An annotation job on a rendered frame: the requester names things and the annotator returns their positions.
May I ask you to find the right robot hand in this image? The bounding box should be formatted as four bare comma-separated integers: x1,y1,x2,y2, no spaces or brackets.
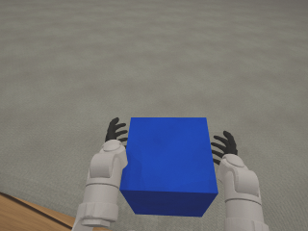
211,130,238,165

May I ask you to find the robot left forearm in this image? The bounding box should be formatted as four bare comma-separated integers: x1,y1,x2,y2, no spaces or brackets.
71,140,128,231

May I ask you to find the carton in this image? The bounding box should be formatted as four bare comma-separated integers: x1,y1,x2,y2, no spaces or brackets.
119,117,218,218

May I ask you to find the robot right forearm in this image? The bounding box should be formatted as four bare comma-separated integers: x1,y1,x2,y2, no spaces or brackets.
217,154,270,231

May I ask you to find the left robot hand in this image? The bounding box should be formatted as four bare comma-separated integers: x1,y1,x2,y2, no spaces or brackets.
105,117,128,148

